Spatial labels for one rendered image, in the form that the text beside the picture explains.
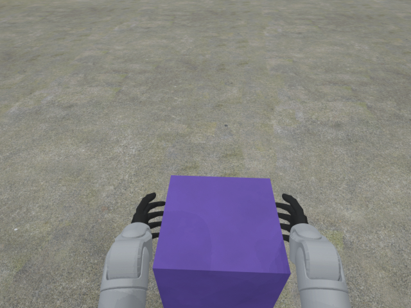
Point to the left robot hand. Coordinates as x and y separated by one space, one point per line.
143 216

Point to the robot left forearm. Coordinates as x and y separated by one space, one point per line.
125 275

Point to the robot right forearm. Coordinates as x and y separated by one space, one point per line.
320 274

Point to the carton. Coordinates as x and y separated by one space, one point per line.
220 244

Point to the right robot hand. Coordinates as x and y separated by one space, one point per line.
297 215

